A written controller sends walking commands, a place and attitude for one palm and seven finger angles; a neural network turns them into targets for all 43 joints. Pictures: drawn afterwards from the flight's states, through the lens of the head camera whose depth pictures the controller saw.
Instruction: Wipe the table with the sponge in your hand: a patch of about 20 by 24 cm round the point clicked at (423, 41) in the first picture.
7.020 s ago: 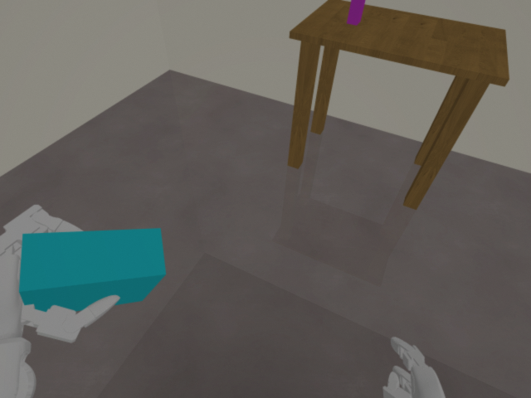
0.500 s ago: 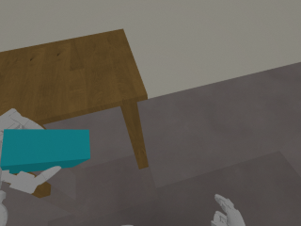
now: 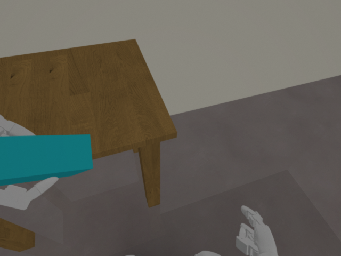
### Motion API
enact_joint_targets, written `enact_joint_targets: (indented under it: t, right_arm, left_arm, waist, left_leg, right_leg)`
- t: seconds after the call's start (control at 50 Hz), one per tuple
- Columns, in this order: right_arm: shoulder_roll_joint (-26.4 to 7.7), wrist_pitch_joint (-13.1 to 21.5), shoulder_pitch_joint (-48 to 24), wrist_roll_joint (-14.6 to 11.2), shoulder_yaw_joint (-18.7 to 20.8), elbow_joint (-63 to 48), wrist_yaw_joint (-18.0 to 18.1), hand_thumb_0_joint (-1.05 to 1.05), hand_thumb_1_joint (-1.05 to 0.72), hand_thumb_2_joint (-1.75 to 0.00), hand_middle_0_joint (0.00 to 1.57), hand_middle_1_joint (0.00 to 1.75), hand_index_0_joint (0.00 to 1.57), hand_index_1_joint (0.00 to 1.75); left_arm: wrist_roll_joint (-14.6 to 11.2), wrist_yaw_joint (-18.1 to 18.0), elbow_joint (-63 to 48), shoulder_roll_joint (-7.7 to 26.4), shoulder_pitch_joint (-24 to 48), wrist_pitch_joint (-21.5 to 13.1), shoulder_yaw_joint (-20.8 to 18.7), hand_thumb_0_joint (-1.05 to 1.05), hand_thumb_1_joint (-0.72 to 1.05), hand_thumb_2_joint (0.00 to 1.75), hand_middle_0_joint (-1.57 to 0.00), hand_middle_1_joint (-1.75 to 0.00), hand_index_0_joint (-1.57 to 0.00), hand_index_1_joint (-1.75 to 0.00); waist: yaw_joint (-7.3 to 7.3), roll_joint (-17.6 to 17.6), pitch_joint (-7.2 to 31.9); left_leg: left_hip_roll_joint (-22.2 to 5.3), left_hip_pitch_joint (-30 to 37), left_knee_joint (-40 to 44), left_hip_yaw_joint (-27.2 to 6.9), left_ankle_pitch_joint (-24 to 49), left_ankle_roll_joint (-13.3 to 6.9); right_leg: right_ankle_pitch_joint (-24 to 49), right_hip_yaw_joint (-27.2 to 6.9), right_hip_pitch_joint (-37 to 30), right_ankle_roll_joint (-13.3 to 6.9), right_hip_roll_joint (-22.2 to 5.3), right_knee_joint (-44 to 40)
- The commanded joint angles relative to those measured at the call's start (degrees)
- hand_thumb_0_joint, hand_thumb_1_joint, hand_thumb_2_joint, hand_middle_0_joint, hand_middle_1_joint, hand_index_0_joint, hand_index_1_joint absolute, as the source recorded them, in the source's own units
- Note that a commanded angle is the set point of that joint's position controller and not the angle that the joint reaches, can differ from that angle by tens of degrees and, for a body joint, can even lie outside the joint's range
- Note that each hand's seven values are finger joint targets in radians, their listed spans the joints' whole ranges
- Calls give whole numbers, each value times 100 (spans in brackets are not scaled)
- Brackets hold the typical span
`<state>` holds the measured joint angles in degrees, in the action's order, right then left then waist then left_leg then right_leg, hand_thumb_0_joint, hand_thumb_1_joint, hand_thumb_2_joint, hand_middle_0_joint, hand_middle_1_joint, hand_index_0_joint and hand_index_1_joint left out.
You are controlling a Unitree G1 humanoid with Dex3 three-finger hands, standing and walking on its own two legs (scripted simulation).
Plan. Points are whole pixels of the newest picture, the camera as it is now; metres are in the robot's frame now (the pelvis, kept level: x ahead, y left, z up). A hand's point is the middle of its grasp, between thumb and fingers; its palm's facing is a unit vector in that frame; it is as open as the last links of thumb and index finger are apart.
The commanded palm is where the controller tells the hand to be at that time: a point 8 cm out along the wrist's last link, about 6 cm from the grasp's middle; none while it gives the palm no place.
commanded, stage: come to a stop and stand still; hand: left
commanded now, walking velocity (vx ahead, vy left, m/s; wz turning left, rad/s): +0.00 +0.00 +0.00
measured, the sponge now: (53, 159) +0.24 +0.21 +0.16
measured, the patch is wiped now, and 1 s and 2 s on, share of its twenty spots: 0.00 0.00 0.00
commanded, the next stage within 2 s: look again from close up in 1.92 s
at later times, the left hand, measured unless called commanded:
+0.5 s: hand (28, 165) +0.23 +0.24 +0.17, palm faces +0.36 -0.83 -0.43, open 9.9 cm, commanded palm +0.16 +0.29 +0.19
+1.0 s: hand out of the picture +0.22 +0.34 +0.18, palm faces +0.46 -0.76 -0.45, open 9.9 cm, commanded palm +0.16 +0.35 +0.19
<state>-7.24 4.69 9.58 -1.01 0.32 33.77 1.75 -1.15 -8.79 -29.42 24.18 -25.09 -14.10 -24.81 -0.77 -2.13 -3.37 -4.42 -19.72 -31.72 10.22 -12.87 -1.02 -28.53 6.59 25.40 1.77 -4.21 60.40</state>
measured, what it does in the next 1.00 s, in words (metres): steps on the spot: right foot, then left foot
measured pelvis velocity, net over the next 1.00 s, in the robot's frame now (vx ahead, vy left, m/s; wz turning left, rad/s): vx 0.01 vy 0.07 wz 0.03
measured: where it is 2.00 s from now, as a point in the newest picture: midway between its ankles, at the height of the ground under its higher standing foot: outside the picture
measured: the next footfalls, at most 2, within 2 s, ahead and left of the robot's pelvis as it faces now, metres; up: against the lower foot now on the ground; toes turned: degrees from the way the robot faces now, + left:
right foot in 0.14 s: +0.07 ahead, -0.07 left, +0.00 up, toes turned -1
left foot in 0.48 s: +0.06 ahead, +0.13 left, +0.00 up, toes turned +5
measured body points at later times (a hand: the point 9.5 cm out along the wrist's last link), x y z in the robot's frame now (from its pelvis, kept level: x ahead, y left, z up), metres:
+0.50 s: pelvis +0.01 +0.01 +0.00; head +0.04 +0.02 +0.45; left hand +0.20 +0.29 +0.19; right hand +0.19 -0.25 -0.07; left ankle +0.02 +0.13 -0.73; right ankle +0.03 -0.08 -0.73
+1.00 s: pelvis +0.01 +0.07 +0.01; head +0.04 +0.09 +0.46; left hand +0.19 +0.38 +0.21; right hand +0.17 -0.13 -0.08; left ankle +0.02 +0.13 -0.73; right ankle +0.03 -0.07 -0.73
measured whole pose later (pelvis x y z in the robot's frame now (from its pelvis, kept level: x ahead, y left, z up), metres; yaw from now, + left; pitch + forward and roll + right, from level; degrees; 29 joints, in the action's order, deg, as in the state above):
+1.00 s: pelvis +0.01 +0.07 +0.01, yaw +2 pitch +0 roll -2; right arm -10.0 8.4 13.3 1.1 -2.9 34.4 1.5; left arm -0.3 -7.6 -27.4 22.8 -22.9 -12.6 -24.9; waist 0.9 -0.2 -4.1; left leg 2.2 -14.7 -26.7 4.4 -12.7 -4.6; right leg -10.3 2.1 13.3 1.7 -1.5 23.4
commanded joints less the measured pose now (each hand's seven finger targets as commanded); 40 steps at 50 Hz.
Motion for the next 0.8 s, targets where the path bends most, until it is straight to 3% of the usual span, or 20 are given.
enact_joint_targets:
  t: [0.0, 0.1, 0.12, 0.14, 0.18, 0.22, 0.26, 0.36, 0.42, 0.44, 0.46, 0.48, 0.5, 0.52, 0.58, 0.64, 0.7, 0.74, 0.76, 0.78]
  right_arm:
    - [-1021, 397, -156, 32, 245, -708, 35, 0, -90, -90, 20, 30, 20, 30]
    - [-981, 313, -129, 48, 106, -730, 143, 0, -90, -90, 20, 30, 20, 30]
    - [-935, 271, -116, 43, 91, -738, 149, 0, -90, -90, 20, 30, 20, 30]
    - [-852, 227, -82, 49, 62, -763, 165, 0, -90, -90, 20, 30, 20, 30]
    - [-879, 240, -65, 22, 106, -735, 117, 0, -90, -90, 20, 30, 20, 30]
    - [-814, 156, -226, 16, 37, -716, 118, 0, -90, -90, 20, 30, 20, 30]
    - [-743, 67, -442, 49, -45, -773, 168, 0, -90, -90, 20, 30, 20, 30]
    - [-825, -78, -437, 113, 0, -929, 282, 0, -90, -90, 20, 30, 20, 30]
    - [-924, -138, -253, 130, 105, -972, 303, 0, -90, -90, 20, 30, 20, 30]
    - [-1004, -135, -206, 116, 153, -988, 311, 0, -90, -90, 20, 30, 20, 30]
    - [-1168, 266, 143, -168, -120, -1380, 588, 0, -90, -90, 20, 30, 20, 30]
    - [-817, 489, -66, -105, 0, -982, 341, 0, -90, -90, 20, 30, 20, 30]
    - [-1003, 520, -72, 99, 13, -1029, 171, 0, -90, -90, 20, 30, 20, 30]
    - [-1226, 560, 127, 154, 80, -947, 116, 0, -90, -90, 20, 30, 20, 30]
    - [-1212, 691, 248, 33, 160, -959, -104, 0, -90, -90, 20, 30, 20, 30]
    - [-1263, 740, 111, 68, 165, -981, -172, 0, -90, -90, 20, 30, 20, 30]
    - [-1307, 756, -113, 72, 96, -1037, -76, 0, -90, -90, 20, 30, 20, 30]
    - [-1253, 746, -218, 109, 66, -1063, 13, 0, -90, -90, 20, 30, 20, 30]
    - [-1279, 710, -245, 152, 72, -1056, 76, 0, -90, -90, 20, 30, 20, 30]
    - [-1172, 719, -258, 175, 55, -1071, 101, 0, -90, -90, 20, 30, 20, 30]
  left_arm:
    - [-95, -38, -1834, 643, -185, -337, -246, 0, 10, 130, -120, -160, -120, -160]
    - [-110, -145, -1494, 779, -134, -90, -471, 0, 10, 130, -120, -160, -120, -160]
    - [-92, -155, -1364, 814, -106, -75, -511, 0, 10, 130, -120, -160, -120, -160]
    - [-86, -169, -1242, 880, -29, -64, -534, 0, 10, 130, -120, -160, -120, -160]
    - [-173, -123, -763, 665, -7, 55, -377, 0, 10, 130, -120, -160, -120, -160]
    - [-116, -134, -587, 748, -79, 74, -478, 0, 10, 130, -120, -160, -120, -160]
    - [-78, -153, -727, 710, -44, 71, -406, 0, 10, 130, -120, -160, -120, -160]
    - [-25, -222, -1383, 717, -181, 13, -317, 0, 10, 130, -120, -160, -120, -160]
    - [-49, -257, -1633, 771, -360, 36, -342, 0, 10, 130, -120, -160, -120, -160]
    - [-63, -260, -1776, 773, -263, 31, -303, 0, 10, 130, -120, -160, -120, -160]
    - [-96, -173, -2621, 4820, 5919, -684, -2645, 0, 10, 130, -120, -160, -120, -160]
    - [-53, -44, 66, 2063, 3293, -510, -1584, 0, 10, 130, -120, -160, -120, -160]
    - [-102, -84, -298, 1761, 2371, -548, -1282, 0, 10, 130, -120, -160, -120, -160]
    - [-39, -50, 218, 1551, 2007, -548, -1021, 0, 10, 130, -120, -160, -120, -160]
    - [-159, 132, -203, 345, 785, -538, -29, 0, 10, 130, -120, -160, -120, -160]
    - [-92, 147, -1137, 186, 213, -340, 282, 0, 10, 130, -120, -160, -120, -160]
    - [13, 68, -1305, 397, 336, -214, 49, 0, 10, 130, -120, -160, -120, -160]
    - [95, 11, -1287, 680, 612, -234, -329, 0, 10, 130, -120, -160, -120, -160]
    - [119, -40, -1523, 1161, 966, -270, -717, 0, 10, 130, -120, -160, -120, -160]
    - [117, -31, -1402, 887, 972, -274, -580, 0, 10, 130, -120, -160, -120, -160]
  waist:
    - [77, 1663, 1048]
    - [91, 903, 1283]
    - [44, 620, 1348]
    - [-59, 86, 1441]
    - [-31, -1056, 1200]
    - [64, -984, 1126]
    - [98, -561, 1157]
    - [119, -368, 1233]
    - [56, -74, 1317]
    - [45, 165, 1390]
    - [-103, 1015, 413]
    - [186, 1044, 774]
    - [238, 1714, 324]
    - [240, 1893, 166]
    - [227, 823, 933]
    - [169, 201, 939]
    - [161, 750, 683]
    - [175, 785, 557]
    - [182, 960, 578]
    - [178, 1095, 581]
  left_leg:
    - [-1206, 745, 1248, -1120, 1261, -795]
    - [-1071, 893, 416, -897, 1682, -247]
    - [-848, 688, 111, -687, 1379, -77]
    - [-474, 355, -356, -466, 873, 123]
    - [242, -176, -1199, -508, -980, 390]
    - [172, -483, -1741, -895, -1625, 310]
    - [216, -520, -1489, -870, -1520, 321]
    - [335, -173, -452, -642, -749, 291]
    - [278, 584, 435, -678, 423, 261]
    - [15, 911, 651, -839, 1364, 197]
    - [-45, -393, 1004, -1310, -133, -22]
    - [-307, 18, 626, -1140, -127, -43]
    - [-249, -310, 932, -1256, -687, 13]
    - [-89, -568, 875, -1169, -875, 27]
    - [184, 59, 382, -1005, -547, 67]
    - [145, 457, 567, -1034, -653, 43]
    - [-235, 50, 1603, -1521, -1183, -2]
    - [-384, -206, 1941, -1697, -1563, -18]
    - [-400, -215, 2055, -1800, -1630, 5]
    - [-418, -87, 2045, -1775, -1586, 10]
  right_leg:
    - [417, 91, -385, 12, 68, -1283]
    - [1781, 25, -1530, -19, 204, -3488]
    - [2833, -312, -1855, -117, -57, -3659]
    - [4441, -1074, -2085, -359, -631, -3535]
    - [6204, -1896, -2146, -883, -1398, -3588]
    - [6300, -1696, -2225, -1017, -1636, -3573]
    - [6380, -1346, -2422, -945, -1457, -3413]
    - [5858, -926, -2536, -805, -1200, -3349]
    - [4924, -871, -2198, -586, -935, -3206]
    - [4246, -782, -1978, -453, -755, -3065]
    - [1650, -497, -1664, 12, -1, -2837]
    - [378, -423, -538, -273, -131, -3152]
    - [729, -528, -895, -405, 121, -3329]
    - [1153, -684, -1235, -423, 47, -3486]
    - [1852, -1045, -1677, -472, -184, -3794]
    - [1122, -915, -1290, -392, -161, -4073]
    - [1147, -459, -1482, -186, 309, -3673]
    - [1198, -386, -1617, -156, 374, -3424]
    - [1200, -376, -1650, -144, 410, -3331]
    - [1286, -381, -1587, -166, 393, -3318]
